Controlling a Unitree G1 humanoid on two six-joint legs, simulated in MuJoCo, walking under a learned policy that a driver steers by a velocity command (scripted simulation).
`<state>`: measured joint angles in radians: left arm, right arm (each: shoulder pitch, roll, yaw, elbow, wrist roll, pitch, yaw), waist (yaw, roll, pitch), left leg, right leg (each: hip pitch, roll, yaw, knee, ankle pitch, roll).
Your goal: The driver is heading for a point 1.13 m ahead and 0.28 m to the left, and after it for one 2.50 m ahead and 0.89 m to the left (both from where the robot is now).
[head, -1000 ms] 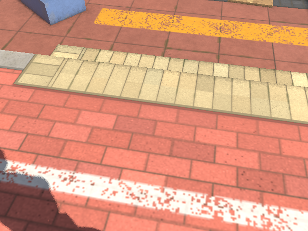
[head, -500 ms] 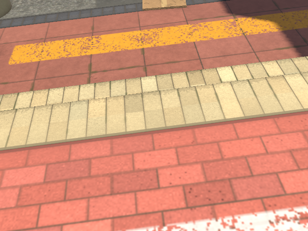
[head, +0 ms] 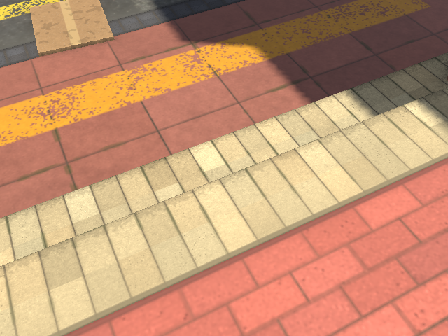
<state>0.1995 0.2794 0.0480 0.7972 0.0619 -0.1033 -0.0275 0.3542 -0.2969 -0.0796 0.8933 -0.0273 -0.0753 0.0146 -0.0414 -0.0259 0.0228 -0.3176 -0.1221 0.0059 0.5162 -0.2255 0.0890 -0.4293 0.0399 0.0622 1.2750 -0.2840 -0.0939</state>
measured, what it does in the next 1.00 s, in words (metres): walks ahead, turning left: right foot, then left foot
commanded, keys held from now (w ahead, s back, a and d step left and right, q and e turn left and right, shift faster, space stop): w+q+shift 0.66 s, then w+shift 0.02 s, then w+e+shift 0.32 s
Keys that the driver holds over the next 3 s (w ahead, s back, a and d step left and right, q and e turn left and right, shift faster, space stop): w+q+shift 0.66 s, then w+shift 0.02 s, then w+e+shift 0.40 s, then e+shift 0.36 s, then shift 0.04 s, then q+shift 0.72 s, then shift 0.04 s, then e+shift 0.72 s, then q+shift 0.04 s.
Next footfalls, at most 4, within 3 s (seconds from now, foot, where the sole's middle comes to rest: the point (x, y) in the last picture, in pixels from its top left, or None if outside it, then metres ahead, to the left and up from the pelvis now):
0.26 right None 0.44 -0.13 -0.77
0.70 left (159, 254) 0.75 0.22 -0.77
1.18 right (142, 192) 1.10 0.33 -0.90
1.50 left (93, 175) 1.32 0.59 -1.04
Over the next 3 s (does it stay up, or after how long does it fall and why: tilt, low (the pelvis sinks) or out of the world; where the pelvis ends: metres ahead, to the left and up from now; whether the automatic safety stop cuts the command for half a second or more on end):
stays up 1.37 0.42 -0.27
